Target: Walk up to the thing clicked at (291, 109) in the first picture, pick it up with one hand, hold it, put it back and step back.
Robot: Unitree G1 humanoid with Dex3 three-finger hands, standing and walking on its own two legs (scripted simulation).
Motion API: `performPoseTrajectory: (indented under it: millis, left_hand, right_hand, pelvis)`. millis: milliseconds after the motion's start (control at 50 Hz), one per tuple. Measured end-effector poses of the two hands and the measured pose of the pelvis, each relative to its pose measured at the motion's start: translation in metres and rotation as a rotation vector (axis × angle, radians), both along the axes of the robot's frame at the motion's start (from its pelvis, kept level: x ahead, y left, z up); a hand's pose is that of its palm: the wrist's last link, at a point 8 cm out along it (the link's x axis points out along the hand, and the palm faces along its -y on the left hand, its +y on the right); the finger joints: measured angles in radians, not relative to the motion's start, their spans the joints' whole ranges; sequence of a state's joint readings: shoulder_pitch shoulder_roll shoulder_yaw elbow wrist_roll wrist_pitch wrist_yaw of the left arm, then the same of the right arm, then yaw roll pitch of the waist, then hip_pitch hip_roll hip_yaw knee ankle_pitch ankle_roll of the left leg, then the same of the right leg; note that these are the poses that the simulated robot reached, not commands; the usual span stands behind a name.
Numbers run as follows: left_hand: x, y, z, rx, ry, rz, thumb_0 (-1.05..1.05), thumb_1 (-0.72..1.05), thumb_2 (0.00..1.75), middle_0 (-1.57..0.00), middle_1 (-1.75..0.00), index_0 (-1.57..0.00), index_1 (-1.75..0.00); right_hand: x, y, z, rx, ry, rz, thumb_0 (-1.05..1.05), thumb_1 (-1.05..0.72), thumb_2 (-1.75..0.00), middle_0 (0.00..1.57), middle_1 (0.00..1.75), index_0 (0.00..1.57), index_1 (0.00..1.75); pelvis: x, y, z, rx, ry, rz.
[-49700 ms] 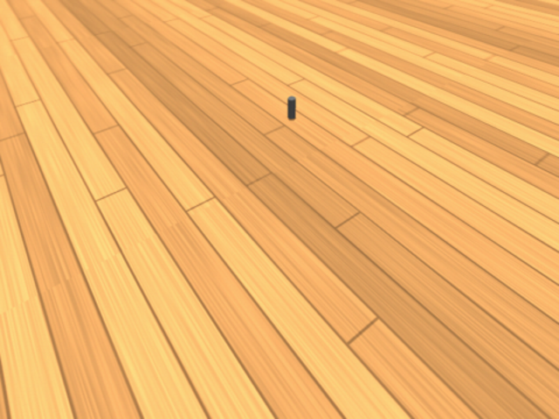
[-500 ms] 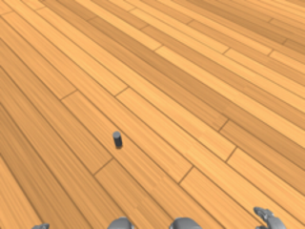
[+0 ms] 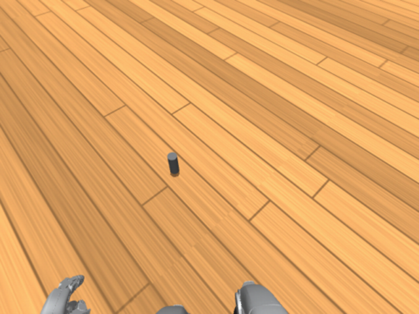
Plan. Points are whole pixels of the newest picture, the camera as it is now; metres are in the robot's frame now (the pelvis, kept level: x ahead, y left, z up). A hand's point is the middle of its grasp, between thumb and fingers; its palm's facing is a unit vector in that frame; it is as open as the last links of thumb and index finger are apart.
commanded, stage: step back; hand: left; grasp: from the side
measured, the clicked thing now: (173, 163) +0.87 +0.19 -0.68
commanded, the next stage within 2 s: stand in 1.48 s
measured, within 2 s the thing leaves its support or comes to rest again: neither
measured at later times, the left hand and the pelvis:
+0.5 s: hand out of the picture -0.10 +0.24 -0.13, palm faces -0.03 -0.90 -0.44, open 7.4 cm; pelvis -0.17 -0.04 +0.01, yaw -1 degrees
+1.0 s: hand out of the picture -0.18 +0.24 -0.13, palm faces +0.05 -0.93 -0.37, open 7.4 cm; pelvis -0.20 -0.03 +0.01, yaw +2 degrees
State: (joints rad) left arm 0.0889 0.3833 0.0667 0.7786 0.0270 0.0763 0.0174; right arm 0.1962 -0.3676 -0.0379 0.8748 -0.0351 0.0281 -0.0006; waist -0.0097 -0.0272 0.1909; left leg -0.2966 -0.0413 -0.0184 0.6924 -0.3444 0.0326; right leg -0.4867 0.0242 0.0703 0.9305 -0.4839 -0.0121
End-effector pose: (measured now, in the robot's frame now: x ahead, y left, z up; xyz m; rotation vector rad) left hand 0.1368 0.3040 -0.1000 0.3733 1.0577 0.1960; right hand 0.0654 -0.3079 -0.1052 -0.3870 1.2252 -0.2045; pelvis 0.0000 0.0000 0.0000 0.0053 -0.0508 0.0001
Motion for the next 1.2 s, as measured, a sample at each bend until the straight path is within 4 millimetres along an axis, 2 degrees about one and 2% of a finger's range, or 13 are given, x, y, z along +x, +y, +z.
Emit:
performPoseTrajectory:
  millis: [60,140,260,300,380,460,580,640,740,880,1000,1100,1200]
  left_hand:
    - [-0.025,-0.002,0.001,-0.016,0.021,0.017,0.00,0.90,0.90,-0.20,-0.30,-0.20,-0.30]
    - [-0.067,-0.006,-0.001,-0.018,0.066,0.015,0.00,0.90,0.90,-0.20,-0.30,-0.20,-0.30]
    - [-0.137,-0.018,-0.010,0.017,0.147,-0.002,0.00,0.90,0.90,-0.20,-0.30,-0.20,-0.30]
    - [-0.163,-0.026,-0.008,0.022,0.168,0.007,0.00,0.91,0.90,-0.20,-0.30,-0.20,-0.30]
    - [-0.209,-0.034,0.005,0.027,0.188,0.031,0.00,0.90,0.90,-0.20,-0.30,-0.21,-0.30]
    - [-0.235,-0.031,0.013,0.050,0.165,0.046,0.01,0.90,0.90,-0.20,-0.30,-0.21,-0.30]
    - [-0.258,-0.012,0.009,0.052,0.077,0.077,0.00,0.90,0.90,-0.20,-0.30,-0.21,-0.30]
    - [-0.272,-0.007,0.005,0.034,0.082,0.093,0.00,0.90,0.90,-0.20,-0.30,-0.21,-0.30]
    - [-0.290,-0.011,0.005,0.000,0.117,0.092,0.00,0.90,0.90,-0.20,-0.30,-0.20,-0.30]
    - [-0.312,-0.028,0.004,-0.006,0.131,0.102,0.00,0.90,0.90,-0.20,-0.30,-0.20,-0.30]
    - [-0.322,-0.026,0.007,-0.023,0.142,0.134,0.00,0.90,0.90,-0.20,-0.30,-0.21,-0.30]
    - [-0.309,-0.008,-0.005,-0.032,0.163,0.133,0.01,0.90,0.90,-0.20,-0.30,-0.21,-0.30]
    - [-0.282,0.000,-0.008,-0.033,0.177,0.110,0.01,0.90,0.90,-0.20,-0.30,-0.20,-0.30]
  right_hand:
    - [-0.016,-0.001,0.012,-0.012,-0.019,0.000,0.01,-0.90,-0.90,0.20,0.30,0.21,0.30]
    - [-0.026,-0.011,0.021,-0.030,-0.070,0.002,0.01,-0.90,-0.90,0.20,0.30,0.21,0.30]
    - [-0.046,-0.038,0.014,-0.028,-0.158,0.007,0.01,-0.90,-0.90,0.20,0.30,0.21,0.30]
    - [-0.058,-0.047,0.007,-0.021,-0.163,-0.008,0.01,-0.90,-0.90,0.20,0.30,0.21,0.30]
    - [-0.090,-0.050,0.006,-0.002,-0.130,-0.027,0.01,-0.90,-0.90,0.20,0.30,0.20,0.30]
    - [-0.126,-0.048,0.001,0.014,-0.089,-0.012,0.01,-0.90,-0.90,0.20,0.30,0.20,0.30]
    - [-0.173,-0.033,-0.010,0.021,-0.008,0.025,0.01,-0.90,-0.90,0.20,0.30,0.20,0.30]
    - [-0.192,-0.022,-0.007,0.036,-0.007,0.018,0.01,-0.90,-0.90,0.20,0.30,0.20,0.30]
    - [-0.208,-0.016,0.002,0.056,-0.037,0.010,0.01,-0.90,-0.90,0.20,0.30,0.20,0.30]
    - [-0.204,-0.030,0.000,0.059,-0.051,-0.004,0.01,-0.90,-0.90,0.20,0.30,0.20,0.30]
    - [-0.191,-0.033,0.008,0.034,-0.037,0.034,0.01,-0.90,-0.90,0.20,0.30,0.20,0.30]
    - [-0.182,-0.022,0.008,0.000,-0.031,0.035,0.01,-0.90,-0.90,0.20,0.30,0.20,0.30]
    - [-0.172,-0.007,0.010,0.018,-0.049,0.018,0.01,-0.90,-0.90,0.20,0.30,0.20,0.30]
  pelvis:
    - [-0.018,-0.004,0.007,-0.016,0.008,-0.008]
    - [-0.045,-0.010,0.010,-0.027,0.019,-0.035]
    - [-0.092,-0.029,-0.002,-0.017,0.026,-0.082]
    - [-0.110,-0.033,-0.003,-0.048,0.013,-0.067]
    - [-0.134,-0.038,0.005,0.007,0.017,-0.068]
    - [-0.156,-0.038,0.008,0.018,0.019,-0.039]
    - [-0.188,-0.030,0.000,0.009,0.012,0.029]
    - [-0.199,-0.025,0.002,0.025,-0.003,0.022]
    - [-0.207,-0.029,0.009,0.010,0.002,0.014]
    - [-0.209,-0.039,0.010,-0.023,-0.001,0.005]
    - [-0.205,-0.029,0.015,-0.015,0.007,0.030]
    - [-0.195,-0.013,0.008,0.002,0.009,0.039]
    - [-0.183,-0.011,0.010,0.001,0.019,0.017]
